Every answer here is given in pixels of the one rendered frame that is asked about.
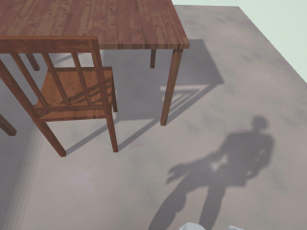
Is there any table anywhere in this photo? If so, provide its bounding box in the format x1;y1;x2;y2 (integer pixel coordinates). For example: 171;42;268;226
0;0;190;136

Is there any chair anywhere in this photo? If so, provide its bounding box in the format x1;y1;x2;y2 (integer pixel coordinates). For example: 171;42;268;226
0;35;118;157

